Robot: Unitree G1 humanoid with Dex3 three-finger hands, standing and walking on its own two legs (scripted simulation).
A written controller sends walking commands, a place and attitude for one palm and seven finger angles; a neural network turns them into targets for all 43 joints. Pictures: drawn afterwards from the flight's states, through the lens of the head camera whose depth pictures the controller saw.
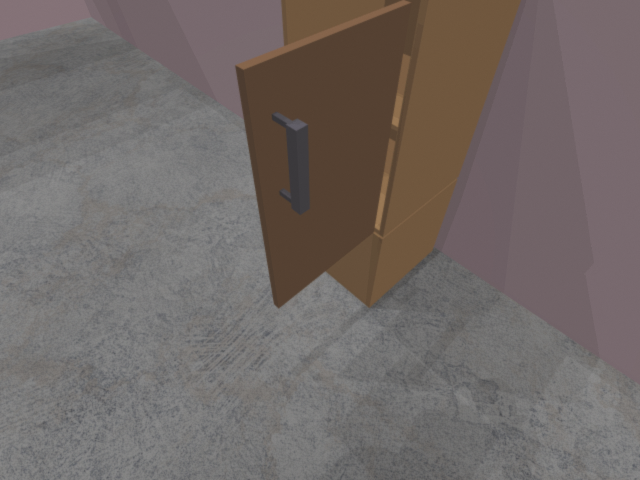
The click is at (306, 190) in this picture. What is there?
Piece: cupboard door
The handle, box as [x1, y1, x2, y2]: [272, 112, 309, 214]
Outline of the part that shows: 275,112 272,114 272,119 286,128 290,179 290,191 288,192 283,188 279,191 280,194 291,203 292,208 300,214 309,208 307,124 297,118 292,121 281,114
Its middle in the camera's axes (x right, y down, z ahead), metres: -0.05 -0.12 +0.63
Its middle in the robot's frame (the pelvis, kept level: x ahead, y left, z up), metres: +0.56 +0.08 +0.08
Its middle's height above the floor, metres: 0.86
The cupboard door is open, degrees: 91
